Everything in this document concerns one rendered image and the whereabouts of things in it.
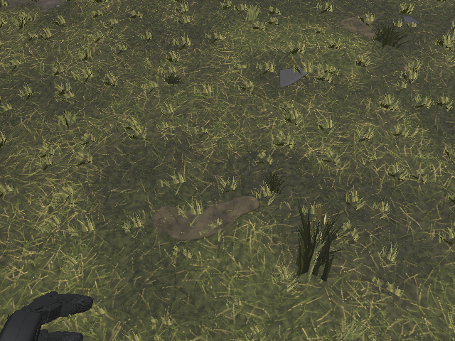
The left robot hand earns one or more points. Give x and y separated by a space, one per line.
25 324

